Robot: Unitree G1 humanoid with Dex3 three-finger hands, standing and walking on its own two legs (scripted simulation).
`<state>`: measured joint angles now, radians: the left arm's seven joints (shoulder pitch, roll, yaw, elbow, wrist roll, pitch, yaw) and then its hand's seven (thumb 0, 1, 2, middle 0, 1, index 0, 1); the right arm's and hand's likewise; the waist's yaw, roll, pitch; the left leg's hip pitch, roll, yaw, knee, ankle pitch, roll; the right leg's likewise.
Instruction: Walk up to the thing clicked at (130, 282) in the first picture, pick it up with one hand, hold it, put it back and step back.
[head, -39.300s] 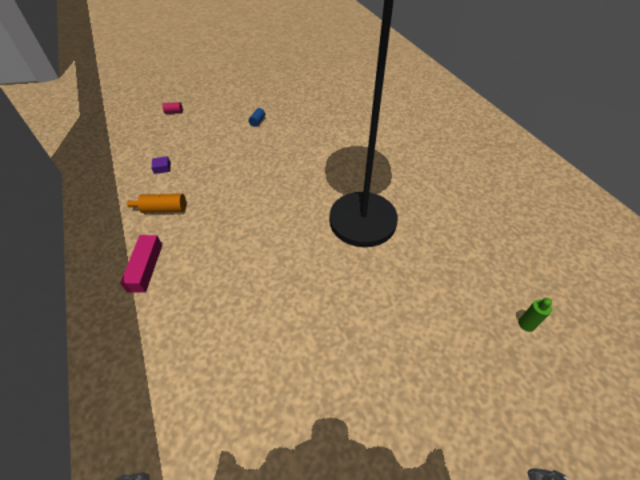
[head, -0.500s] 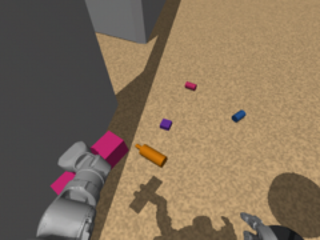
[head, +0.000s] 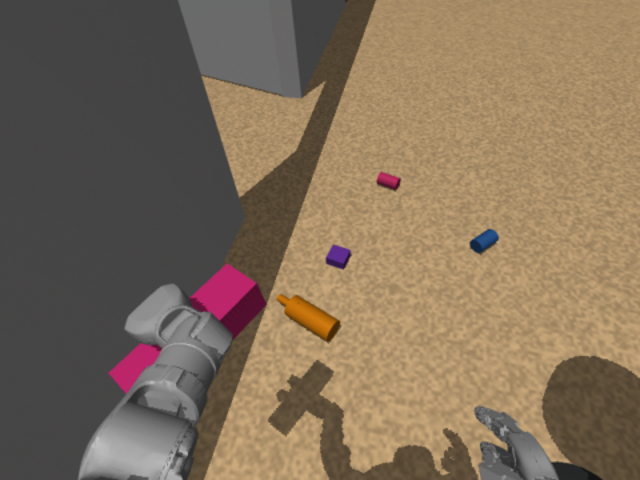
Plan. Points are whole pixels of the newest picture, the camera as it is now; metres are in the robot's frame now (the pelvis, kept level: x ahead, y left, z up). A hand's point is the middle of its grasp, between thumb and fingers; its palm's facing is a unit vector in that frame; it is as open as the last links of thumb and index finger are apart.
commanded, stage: hold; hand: left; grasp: from above
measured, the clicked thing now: (195, 335) +0.33 +0.22 -0.07
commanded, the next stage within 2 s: crouch in 0.50 s
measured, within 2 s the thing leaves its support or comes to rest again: neither
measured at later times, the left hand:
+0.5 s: hand (182, 345) +0.30 +0.22 -0.04, palm faces -0.25 -0.38 -0.89, open 10.2 cm
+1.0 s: hand (189, 368) +0.29 +0.23 -0.10, palm faces -0.35 -0.35 -0.87, open 10.0 cm
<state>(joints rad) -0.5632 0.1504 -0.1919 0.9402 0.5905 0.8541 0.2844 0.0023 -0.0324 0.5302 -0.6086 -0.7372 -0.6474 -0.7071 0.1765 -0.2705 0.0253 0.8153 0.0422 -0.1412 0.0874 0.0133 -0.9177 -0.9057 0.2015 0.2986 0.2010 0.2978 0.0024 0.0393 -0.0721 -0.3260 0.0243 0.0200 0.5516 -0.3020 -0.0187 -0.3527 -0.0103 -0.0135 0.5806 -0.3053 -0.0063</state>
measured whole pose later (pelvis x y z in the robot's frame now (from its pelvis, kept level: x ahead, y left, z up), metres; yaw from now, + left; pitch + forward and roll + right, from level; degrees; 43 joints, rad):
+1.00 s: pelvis -0.02 +0.01 -0.01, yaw +0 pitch +10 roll +0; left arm -0.67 0.15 -0.11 1.24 0.61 0.73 0.42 0.01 0.01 0.46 -0.65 -0.63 -0.69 -0.59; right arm 0.20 -0.25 0.00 0.85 0.01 -0.19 0.09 0.01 -0.89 -0.89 0.20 0.30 0.20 0.30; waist -0.04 -0.01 -0.07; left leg -0.53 0.03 0.02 0.69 -0.33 -0.01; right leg -0.54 0.00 -0.01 0.68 -0.31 0.00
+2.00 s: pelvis -0.10 +0.02 -0.37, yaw -4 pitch +39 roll -6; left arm -1.20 0.66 0.31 1.57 0.78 0.45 0.54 0.02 0.05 0.40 -0.69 -0.54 -0.74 -0.48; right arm 0.17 -0.28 0.03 0.85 -0.11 -0.25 0.22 0.01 -0.91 -0.90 0.20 0.30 0.20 0.30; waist -0.27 0.03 -0.09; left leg -2.17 0.03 -0.08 2.18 -0.70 0.00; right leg -2.14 -0.01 -0.06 2.11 -0.65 0.01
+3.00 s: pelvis -0.10 +0.02 -0.44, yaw -8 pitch +36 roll -9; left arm -1.31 0.86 0.30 1.69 0.87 0.40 0.51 0.02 0.03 0.43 -0.64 -0.64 -0.69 -0.59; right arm 0.20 -0.35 0.15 0.80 -0.16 -0.29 0.27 0.00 -0.91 -0.90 0.20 0.30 0.20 0.30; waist -0.33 0.00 0.04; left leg -2.35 0.03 -0.13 2.44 -0.72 0.01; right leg -2.30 0.01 -0.10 2.32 -0.64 0.03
